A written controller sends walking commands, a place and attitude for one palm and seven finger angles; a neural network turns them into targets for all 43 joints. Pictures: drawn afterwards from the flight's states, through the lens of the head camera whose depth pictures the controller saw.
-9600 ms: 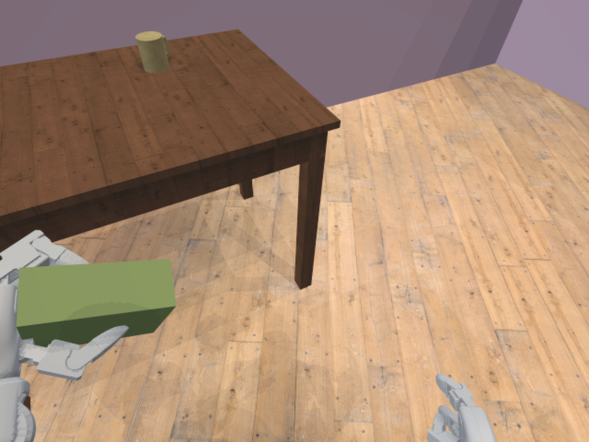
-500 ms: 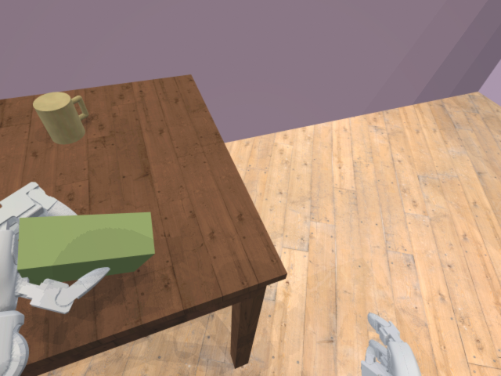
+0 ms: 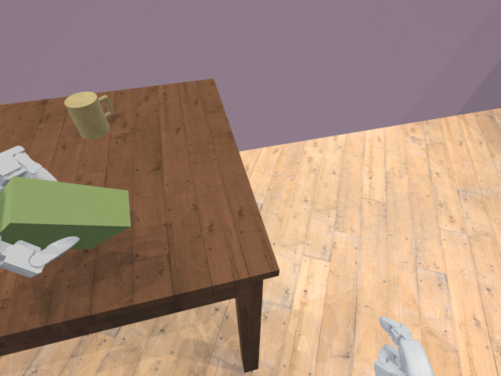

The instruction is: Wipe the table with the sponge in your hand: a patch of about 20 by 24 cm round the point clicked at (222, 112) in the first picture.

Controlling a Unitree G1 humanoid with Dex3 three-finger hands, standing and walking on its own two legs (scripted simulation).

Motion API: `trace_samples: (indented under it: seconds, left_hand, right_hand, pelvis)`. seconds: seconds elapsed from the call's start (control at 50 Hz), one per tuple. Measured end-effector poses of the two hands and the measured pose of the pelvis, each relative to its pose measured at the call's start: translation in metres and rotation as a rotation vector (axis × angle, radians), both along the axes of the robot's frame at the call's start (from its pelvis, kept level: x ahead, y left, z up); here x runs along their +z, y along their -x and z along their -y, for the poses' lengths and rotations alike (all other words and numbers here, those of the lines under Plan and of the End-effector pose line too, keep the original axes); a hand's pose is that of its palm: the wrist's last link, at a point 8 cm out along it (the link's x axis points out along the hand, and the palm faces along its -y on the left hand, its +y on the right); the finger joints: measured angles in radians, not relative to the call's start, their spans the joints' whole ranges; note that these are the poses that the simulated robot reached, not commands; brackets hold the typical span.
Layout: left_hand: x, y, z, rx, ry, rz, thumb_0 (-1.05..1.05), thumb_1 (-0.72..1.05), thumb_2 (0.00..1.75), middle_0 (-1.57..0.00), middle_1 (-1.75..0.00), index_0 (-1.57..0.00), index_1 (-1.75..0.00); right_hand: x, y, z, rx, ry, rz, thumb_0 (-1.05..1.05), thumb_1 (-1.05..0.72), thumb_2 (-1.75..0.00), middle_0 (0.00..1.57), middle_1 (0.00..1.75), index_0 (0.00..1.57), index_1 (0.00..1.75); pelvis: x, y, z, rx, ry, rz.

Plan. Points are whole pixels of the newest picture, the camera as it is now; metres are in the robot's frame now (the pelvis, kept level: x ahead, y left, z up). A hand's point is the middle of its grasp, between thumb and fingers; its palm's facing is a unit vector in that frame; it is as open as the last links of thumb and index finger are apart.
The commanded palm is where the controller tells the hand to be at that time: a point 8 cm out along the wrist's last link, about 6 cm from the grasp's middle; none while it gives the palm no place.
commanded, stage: turn the palm down, sponge in hand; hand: left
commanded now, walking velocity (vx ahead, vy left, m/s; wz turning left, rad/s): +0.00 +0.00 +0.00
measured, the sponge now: (76, 220) +0.25 +0.27 +0.16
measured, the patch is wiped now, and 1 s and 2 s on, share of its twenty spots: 0.00 0.00 0.00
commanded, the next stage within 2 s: move the sponge above the wiping area in 1.70 s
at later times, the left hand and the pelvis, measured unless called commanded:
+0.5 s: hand (26, 217) +0.23 +0.32 +0.18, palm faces +0.28 -0.38 -0.88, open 9.2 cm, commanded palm +0.20 +0.30 +0.23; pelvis +0.01 +0.01 +0.00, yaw -2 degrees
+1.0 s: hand (40, 222) +0.24 +0.32 +0.16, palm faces +0.10 -0.25 -0.96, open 9.2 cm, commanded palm +0.20 +0.33 +0.25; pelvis +0.00 +0.05 +0.01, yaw -2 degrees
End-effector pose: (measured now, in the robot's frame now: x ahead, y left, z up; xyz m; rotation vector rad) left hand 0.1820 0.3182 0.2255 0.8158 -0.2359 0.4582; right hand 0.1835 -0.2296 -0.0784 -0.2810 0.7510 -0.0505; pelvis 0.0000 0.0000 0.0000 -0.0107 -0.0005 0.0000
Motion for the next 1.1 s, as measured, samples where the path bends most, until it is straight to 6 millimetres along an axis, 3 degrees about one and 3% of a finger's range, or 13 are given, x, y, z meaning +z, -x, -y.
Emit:
trace_samples:
  seconds: [0.1, 0.2, 0.28, 0.4, 0.46, 0.52, 0.6, 0.68, 0.72, 0.8, 0.9, 1.0, 1.1]
  left_hand:
    - [-0.012, -0.015, -0.007, 0.090, 0.000, -0.234, -0.01, -0.43, 1.04, -0.82, -1.40, -0.82, -1.41]
    - [-0.023, -0.028, 0.035, -0.122, -0.085, -0.346, -0.01, -0.42, 1.04, -0.82, -1.40, -0.82, -1.41]
    - [-0.002, -0.024, 0.056, -0.237, -0.176, -0.214, -0.01, -0.43, 1.04, -0.82, -1.40, -0.82, -1.40]
    - [0.022, -0.018, 0.019, -0.005, -0.206, -0.135, -0.01, -0.43, 1.04, -0.82, -1.40, -0.82, -1.40]
    - [0.010, -0.018, -0.007, 0.128, -0.201, -0.264, -0.01, -0.43, 1.04, -0.82, -1.40, -0.82, -1.40]
    - [-0.010, -0.020, -0.013, 0.137, -0.201, -0.396, -0.01, -0.43, 1.04, -0.82, -1.40, -0.82, -1.41]
    - [-0.022, -0.023, 0.017, -0.040, -0.253, -0.410, -0.01, -0.43, 1.04, -0.82, -1.40, -0.82, -1.41]
    - [-0.001, -0.020, 0.040, -0.158, -0.379, -0.266, -0.01, -0.43, 1.04, -0.82, -1.40, -0.82, -1.40]
    - [0.016, -0.021, 0.033, -0.113, -0.415, -0.189, -0.01, -0.43, 1.04, -0.82, -1.40, -0.83, -1.40]
    - [0.037, -0.026, -0.007, 0.100, -0.392, -0.164, 0.00, -0.43, 1.04, -0.82, -1.40, -0.83, -1.40]
    - [0.018, -0.030, -0.039, 0.245, -0.332, -0.356, -0.01, -0.43, 1.04, -0.82, -1.40, -0.82, -1.41]
    - [-0.014, -0.034, -0.005, 0.074, -0.385, -0.493, -0.01, -0.43, 1.04, -0.82, -1.41, -0.82, -1.41]
    - [0.014, -0.033, 0.021, -0.029, -0.592, -0.357, -0.01, -0.43, 1.04, -0.82, -1.40, -0.83, -1.40]
  right_hand:
    - [-0.009, -0.003, 0.009, -0.046, -0.030, 0.018, 0.01, -0.90, -0.90, 0.20, 0.30, 0.20, 0.30]
    - [-0.007, -0.004, 0.011, -0.087, -0.041, 0.045, 0.01, -0.90, -0.90, 0.20, 0.30, 0.20, 0.30]
    - [-0.002, -0.002, 0.011, -0.100, -0.037, 0.040, 0.01, -0.90, -0.90, 0.20, 0.30, 0.20, 0.30]
    - [-0.008, 0.001, 0.010, -0.113, -0.042, -0.003, 0.01, -0.90, -0.90, 0.20, 0.30, 0.20, 0.30]
    - [-0.010, 0.000, 0.007, -0.119, -0.042, -0.017, 0.01, -0.90, -0.90, 0.20, 0.30, 0.20, 0.30]
    - [-0.008, -0.004, 0.000, -0.116, -0.034, -0.002, 0.01, -0.90, -0.90, 0.20, 0.30, 0.20, 0.30]
    - [0.001, -0.014, -0.017, -0.093, -0.017, 0.044, 0.01, -0.91, -0.90, 0.20, 0.30, 0.20, 0.30]
    - [0.011, -0.025, -0.037, -0.065, -0.031, 0.081, 0.01, -0.91, -0.90, 0.20, 0.30, 0.20, 0.30]
    - [0.013, -0.029, -0.047, -0.054, -0.054, 0.083, 0.01, -0.90, -0.90, 0.20, 0.30, 0.20, 0.30]
    - [0.013, -0.035, -0.064, -0.031, -0.096, 0.065, 0.01, -0.90, -0.90, 0.20, 0.30, 0.20, 0.30]
    - [0.013, -0.040, -0.075, -0.009, -0.112, 0.063, 0.01, -0.90, -0.90, 0.20, 0.30, 0.20, 0.30]
    - [0.015, -0.050, -0.083, 0.028, -0.084, 0.074, 0.01, -0.90, -0.90, 0.20, 0.30, 0.20, 0.30]
    - [0.019, -0.061, -0.092, 0.065, -0.083, 0.073, 0.01, -0.90, -0.90, 0.20, 0.30, 0.20, 0.30]
  pelvis:
    - [0.000, 0.001, 0.002, -0.006, -0.005, 0.004]
    - [0.000, -0.002, 0.004, -0.029, -0.018, -0.006]
    - [-0.001, -0.007, 0.005, -0.042, -0.021, -0.011]
    - [-0.001, -0.010, -0.003, -0.041, -0.010, -0.006]
    - [0.000, -0.008, -0.009, -0.041, -0.010, -0.005]
    - [0.001, -0.005, -0.016, -0.040, -0.010, -0.008]
    - [0.001, -0.003, -0.024, -0.042, -0.007, -0.011]
    - [0.003, -0.003, -0.032, -0.046, -0.001, -0.006]
    - [0.003, -0.004, -0.035, -0.048, 0.002, 0.002]
    - [0.006, -0.002, -0.042, -0.050, 0.004, 0.012]
    - [0.008, 0.001, -0.049, -0.042, 0.001, 0.011]
    - [0.009, 0.003, -0.055, -0.034, -0.001, 0.014]
    - [0.010, -0.001, -0.055, -0.042, 0.000, 0.028]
